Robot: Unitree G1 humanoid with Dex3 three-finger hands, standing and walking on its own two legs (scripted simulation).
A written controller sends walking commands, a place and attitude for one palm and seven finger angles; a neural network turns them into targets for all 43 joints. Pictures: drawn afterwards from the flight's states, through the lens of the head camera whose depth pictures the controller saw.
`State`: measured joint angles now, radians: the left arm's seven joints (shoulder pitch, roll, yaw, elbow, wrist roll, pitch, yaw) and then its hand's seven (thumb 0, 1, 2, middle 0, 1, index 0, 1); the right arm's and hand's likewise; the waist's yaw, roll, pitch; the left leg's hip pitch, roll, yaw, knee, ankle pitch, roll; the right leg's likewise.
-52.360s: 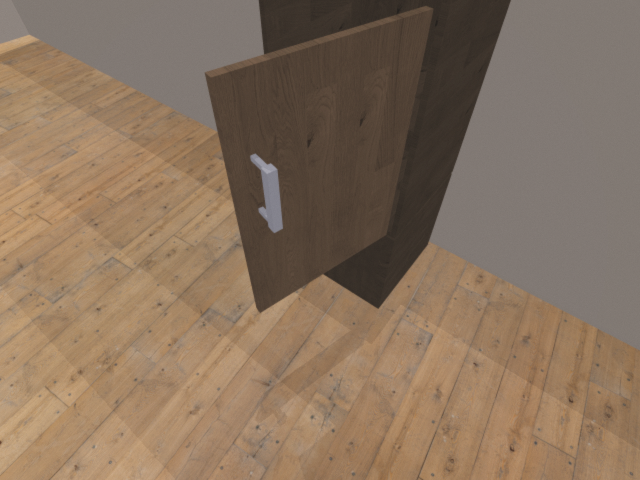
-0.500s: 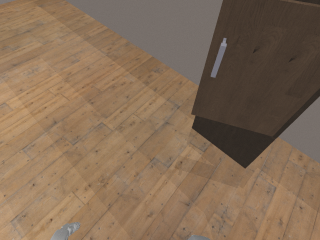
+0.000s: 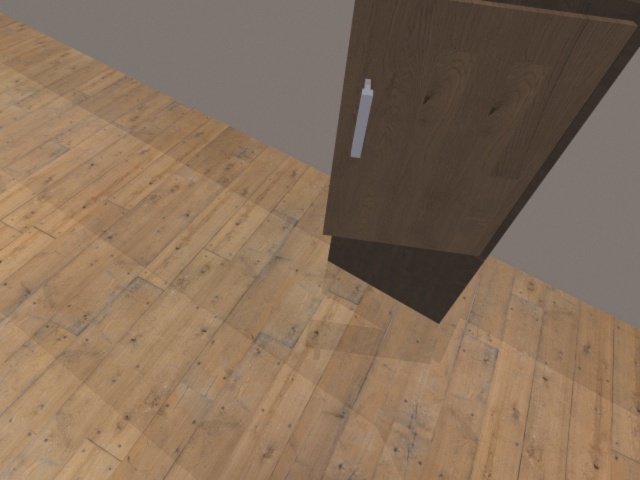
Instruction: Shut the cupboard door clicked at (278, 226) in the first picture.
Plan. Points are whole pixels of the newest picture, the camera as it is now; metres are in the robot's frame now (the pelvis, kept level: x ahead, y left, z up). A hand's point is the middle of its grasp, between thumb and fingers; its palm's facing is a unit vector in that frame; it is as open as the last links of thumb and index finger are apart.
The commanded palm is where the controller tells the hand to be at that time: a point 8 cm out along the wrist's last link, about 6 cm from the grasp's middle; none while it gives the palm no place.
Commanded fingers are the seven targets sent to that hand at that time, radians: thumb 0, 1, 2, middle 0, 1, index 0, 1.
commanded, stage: turn to face it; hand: left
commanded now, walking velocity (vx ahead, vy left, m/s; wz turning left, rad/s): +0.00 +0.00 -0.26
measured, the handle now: (361, 119) +0.71 -0.04 +0.05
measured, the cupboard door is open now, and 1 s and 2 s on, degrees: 26 26 26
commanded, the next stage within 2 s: take the last steps up to it in 0.04 s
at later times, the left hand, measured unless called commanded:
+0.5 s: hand out of the picture +0.07 +0.14 -0.16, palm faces -0.09 -0.98 -0.18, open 7.4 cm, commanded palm none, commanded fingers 0.00 0.90 0.90 -0.20 -0.30 -0.20 -0.30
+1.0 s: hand (303, 334) +0.36 +0.04 -0.16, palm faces -0.29 -0.93 -0.23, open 7.4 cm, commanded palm none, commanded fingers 0.00 0.90 0.90 -0.20 -0.30 -0.20 -0.30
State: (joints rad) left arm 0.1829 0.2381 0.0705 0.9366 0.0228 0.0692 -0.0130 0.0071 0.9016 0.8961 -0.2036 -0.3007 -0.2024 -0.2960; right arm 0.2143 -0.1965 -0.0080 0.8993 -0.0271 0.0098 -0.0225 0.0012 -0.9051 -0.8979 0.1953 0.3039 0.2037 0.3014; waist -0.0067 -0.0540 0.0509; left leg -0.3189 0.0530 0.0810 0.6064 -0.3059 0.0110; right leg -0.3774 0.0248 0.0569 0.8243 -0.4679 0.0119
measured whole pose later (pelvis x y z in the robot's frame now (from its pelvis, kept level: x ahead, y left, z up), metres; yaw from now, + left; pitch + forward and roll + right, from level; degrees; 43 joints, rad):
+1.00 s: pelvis +0.20 -0.13 +0.00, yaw -13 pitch +1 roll +0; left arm 0.10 0.25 0.07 0.96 0.04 0.00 -0.06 0.00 0.91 0.90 -0.20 -0.30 -0.20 -0.30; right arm 0.41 -0.19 -0.04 1.07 -0.03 -0.01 0.00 0.00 -0.90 -0.90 0.20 0.30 0.21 0.30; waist -0.07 -0.01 0.06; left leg -0.11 0.19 0.17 0.52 -0.38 -0.11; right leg -0.39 -0.07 -0.07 0.56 -0.18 0.01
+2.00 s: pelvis +0.22 -0.15 +0.01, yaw -12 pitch -2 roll +0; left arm 0.31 0.13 0.01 1.12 0.02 0.01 0.01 0.01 0.90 0.90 -0.20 -0.30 -0.20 -0.30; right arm 0.35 -0.18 -0.02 1.12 -0.02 0.02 -0.01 0.00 -0.91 -0.90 0.19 0.30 0.20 0.30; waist -0.02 -0.02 0.01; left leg -0.25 0.01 0.05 0.45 -0.17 0.01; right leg -0.10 -0.02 0.02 0.43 -0.30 0.03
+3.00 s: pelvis +0.20 -0.17 -0.07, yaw -11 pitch +10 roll +2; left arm 0.34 0.19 0.20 0.19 -0.28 -0.53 -0.24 0.00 0.90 0.90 -0.33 -0.44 -0.33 -0.44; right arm 0.17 -0.24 -0.04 0.61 0.02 -0.27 0.00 0.01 -0.90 -0.90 0.20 0.30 0.20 0.30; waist 0.00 -0.03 -0.16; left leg -0.81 0.00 0.01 1.05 -0.41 -0.01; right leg -0.77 0.01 -0.05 1.11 -0.51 -0.06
